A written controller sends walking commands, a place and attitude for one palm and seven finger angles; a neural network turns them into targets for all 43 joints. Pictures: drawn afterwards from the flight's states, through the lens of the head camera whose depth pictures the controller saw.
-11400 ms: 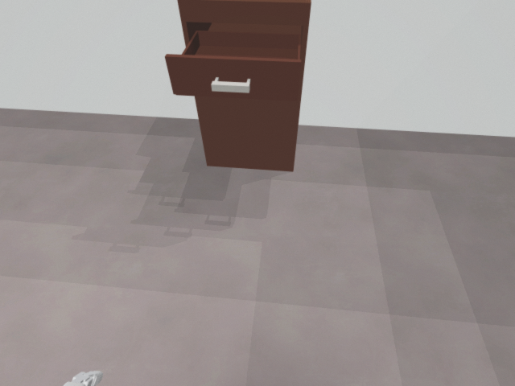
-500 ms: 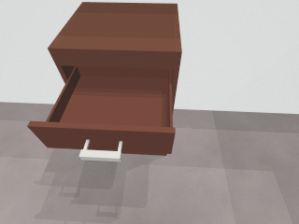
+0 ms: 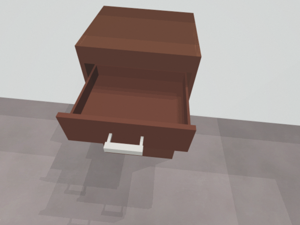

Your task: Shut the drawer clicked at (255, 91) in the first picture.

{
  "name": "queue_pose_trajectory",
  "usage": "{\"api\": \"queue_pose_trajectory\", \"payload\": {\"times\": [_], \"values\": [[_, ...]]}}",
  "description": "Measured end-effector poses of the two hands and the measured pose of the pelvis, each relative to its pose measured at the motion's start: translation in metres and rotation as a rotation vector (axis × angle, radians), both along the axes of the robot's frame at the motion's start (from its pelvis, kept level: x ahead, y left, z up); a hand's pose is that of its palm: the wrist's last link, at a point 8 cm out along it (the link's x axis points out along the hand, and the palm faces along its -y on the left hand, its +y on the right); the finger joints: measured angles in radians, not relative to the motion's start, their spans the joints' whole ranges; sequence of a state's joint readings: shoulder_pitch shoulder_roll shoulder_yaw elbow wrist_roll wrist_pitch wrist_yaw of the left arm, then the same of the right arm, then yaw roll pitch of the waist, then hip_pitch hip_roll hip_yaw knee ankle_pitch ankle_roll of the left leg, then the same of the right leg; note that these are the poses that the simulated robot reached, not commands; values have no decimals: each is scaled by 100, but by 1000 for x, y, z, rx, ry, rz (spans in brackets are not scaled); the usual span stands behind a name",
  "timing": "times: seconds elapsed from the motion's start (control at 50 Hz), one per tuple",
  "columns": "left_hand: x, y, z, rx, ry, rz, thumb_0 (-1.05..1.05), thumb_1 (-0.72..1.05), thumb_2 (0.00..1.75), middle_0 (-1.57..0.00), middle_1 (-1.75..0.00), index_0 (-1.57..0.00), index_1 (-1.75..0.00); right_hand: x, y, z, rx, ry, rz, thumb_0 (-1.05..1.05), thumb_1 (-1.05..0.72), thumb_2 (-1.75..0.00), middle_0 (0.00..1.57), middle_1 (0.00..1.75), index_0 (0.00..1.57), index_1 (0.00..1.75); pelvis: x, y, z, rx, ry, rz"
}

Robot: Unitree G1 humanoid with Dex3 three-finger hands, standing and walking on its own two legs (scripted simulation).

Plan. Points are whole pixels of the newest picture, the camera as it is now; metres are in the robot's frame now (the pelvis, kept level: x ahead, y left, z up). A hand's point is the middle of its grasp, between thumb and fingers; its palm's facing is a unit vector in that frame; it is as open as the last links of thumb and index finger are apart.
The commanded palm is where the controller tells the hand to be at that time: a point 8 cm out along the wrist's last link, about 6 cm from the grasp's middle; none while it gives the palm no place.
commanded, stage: come to a stop and stand still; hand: left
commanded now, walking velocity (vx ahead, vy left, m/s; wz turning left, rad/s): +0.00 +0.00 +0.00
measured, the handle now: (124, 143) +0.38 +0.11 -0.06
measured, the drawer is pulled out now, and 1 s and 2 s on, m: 0.30 0.30 0.30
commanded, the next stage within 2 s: look again from close up in 0.10 s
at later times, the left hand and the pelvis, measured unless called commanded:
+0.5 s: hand out of the picture -0.03 +0.15 -0.18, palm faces +0.02 -0.99 -0.15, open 7.4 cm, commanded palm none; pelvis +0.01 +0.00 +0.00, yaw +0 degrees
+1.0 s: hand (85, 218) +0.15 +0.18 -0.06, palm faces +0.21 -0.96 -0.19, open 7.0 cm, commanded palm +0.11 +0.20 -0.06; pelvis +0.00 -0.01 -0.01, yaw +2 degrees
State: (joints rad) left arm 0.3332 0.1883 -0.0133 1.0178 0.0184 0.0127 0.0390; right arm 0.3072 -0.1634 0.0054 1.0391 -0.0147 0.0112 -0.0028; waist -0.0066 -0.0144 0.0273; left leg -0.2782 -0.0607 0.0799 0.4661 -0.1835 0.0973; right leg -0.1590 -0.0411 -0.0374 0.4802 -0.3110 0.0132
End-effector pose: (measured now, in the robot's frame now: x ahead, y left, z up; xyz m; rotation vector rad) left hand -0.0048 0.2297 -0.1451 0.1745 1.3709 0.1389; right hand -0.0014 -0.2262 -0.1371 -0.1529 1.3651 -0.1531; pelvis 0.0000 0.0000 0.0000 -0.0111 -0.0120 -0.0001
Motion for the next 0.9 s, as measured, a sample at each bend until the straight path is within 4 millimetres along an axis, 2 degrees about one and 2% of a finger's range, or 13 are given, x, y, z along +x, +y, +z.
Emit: {"api": "queue_pose_trajectory", "payload": {"times": [0.16,0.32,0.52,0.7,0.86,0.9], "values": [[-37,-8,-1,-27,101,34,1,91,90,-20,-30,-20,-30,6,5,1,-3,8,4,1,-91,-90,20,30,20,30,2,4,2,1,0,2],[-45,-19,-2,-50,123,52,1,91,90,-20,-30,-20,-30,17,2,3,-14,-5,12,1,-92,-90,20,30,20,30,6,3,3,1,-4,5],[-27,-25,-4,-57,83,40,1,91,90,-20,-30,-20,-30,21,-1,3,-17,-11,9,1,-93,-90,20,30,20,30,9,0,4,3,-5,5],[-9,-24,-3,-46,49,27,0,91,90,-20,-30,-20,-30,14,-2,2,-8,11,-2,1,-92,-90,19,30,20,30,11,-4,4,3,-7,4],[-2,-23,-2,-30,42,18,0,91,90,-20,-30,-20,-30,6,0,0,7,35,-6,1,-92,-90,19,30,20,30,12,-7,3,2,-3,7],[26,-16,16,-3,-118,86,2,92,90,-20,-31,-21,-30,14,-5,4,-13,-58,-3,1,-93,-90,20,30,20,30,10,-8,1,6,2,11]]}}
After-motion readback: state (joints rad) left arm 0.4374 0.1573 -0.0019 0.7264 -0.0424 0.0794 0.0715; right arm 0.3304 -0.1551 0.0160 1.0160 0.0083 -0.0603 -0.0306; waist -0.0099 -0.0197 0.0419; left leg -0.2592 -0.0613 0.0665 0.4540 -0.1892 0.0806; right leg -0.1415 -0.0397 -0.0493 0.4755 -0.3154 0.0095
